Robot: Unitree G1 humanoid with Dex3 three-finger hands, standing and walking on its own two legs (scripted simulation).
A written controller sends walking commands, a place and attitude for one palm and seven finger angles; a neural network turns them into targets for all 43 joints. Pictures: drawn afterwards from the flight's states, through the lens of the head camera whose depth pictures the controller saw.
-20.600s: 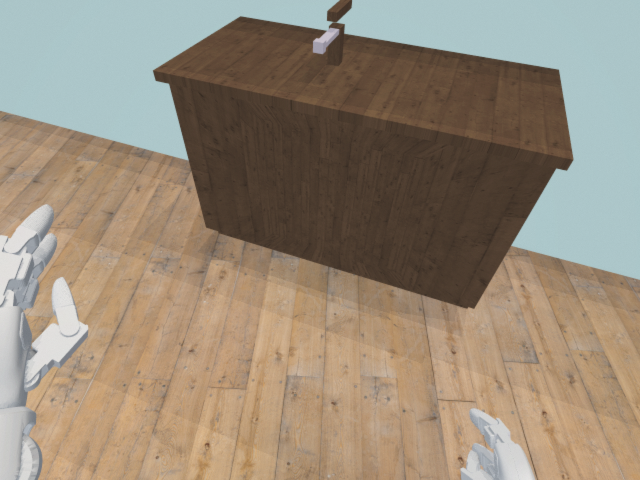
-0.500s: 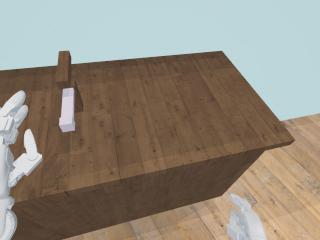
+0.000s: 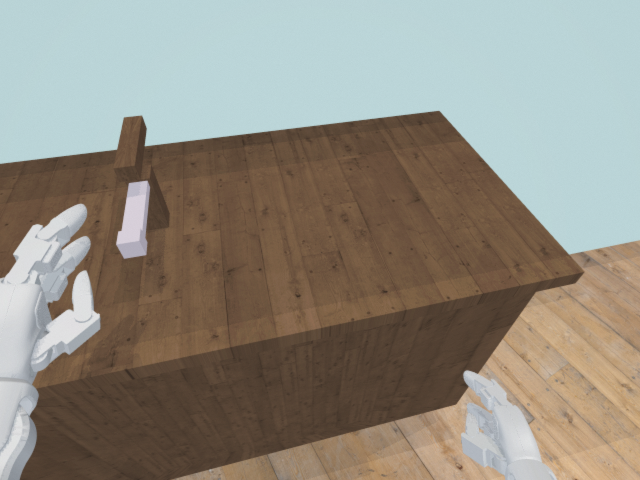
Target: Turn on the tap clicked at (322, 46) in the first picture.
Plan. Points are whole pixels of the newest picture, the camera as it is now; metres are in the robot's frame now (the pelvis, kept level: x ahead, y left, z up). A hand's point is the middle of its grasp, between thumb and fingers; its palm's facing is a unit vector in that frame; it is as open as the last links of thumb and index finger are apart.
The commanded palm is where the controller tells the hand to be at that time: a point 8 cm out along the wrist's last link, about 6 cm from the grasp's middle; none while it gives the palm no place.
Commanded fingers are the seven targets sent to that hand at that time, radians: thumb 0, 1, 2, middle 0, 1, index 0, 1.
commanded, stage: turn the palm inward beside the body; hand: left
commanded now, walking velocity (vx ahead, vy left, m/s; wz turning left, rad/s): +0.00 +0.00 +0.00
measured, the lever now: (132, 243) +0.37 +0.29 +0.10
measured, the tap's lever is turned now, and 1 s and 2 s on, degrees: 0 0 0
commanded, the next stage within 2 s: reach beside the lever's end, fingers flat in 1.90 s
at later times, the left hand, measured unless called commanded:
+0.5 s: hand (111, 321) +0.21 +0.22 +0.17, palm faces +0.47 -0.83 -0.31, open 7.4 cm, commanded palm +0.15 +0.26 +0.17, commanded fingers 0.00 0.90 0.90 -0.20 -0.30 -0.20 -0.30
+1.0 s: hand (111, 340) +0.20 +0.22 +0.16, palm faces +0.46 -0.86 -0.20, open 7.4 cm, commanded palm +0.15 +0.26 +0.17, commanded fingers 0.00 0.90 0.90 -0.20 -0.30 -0.20 -0.30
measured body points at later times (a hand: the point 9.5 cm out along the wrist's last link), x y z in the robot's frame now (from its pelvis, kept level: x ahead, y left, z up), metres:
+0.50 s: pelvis +0.01 -0.05 -0.01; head +0.00 -0.08 +0.44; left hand +0.18 +0.26 +0.18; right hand +0.21 -0.26 -0.10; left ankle +0.02 +0.09 -0.73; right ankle +0.03 -0.10 -0.73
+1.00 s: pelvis +0.02 -0.03 -0.01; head +0.01 -0.05 +0.44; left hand +0.17 +0.26 +0.17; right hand +0.25 -0.23 -0.07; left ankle +0.02 +0.09 -0.73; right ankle +0.03 -0.10 -0.73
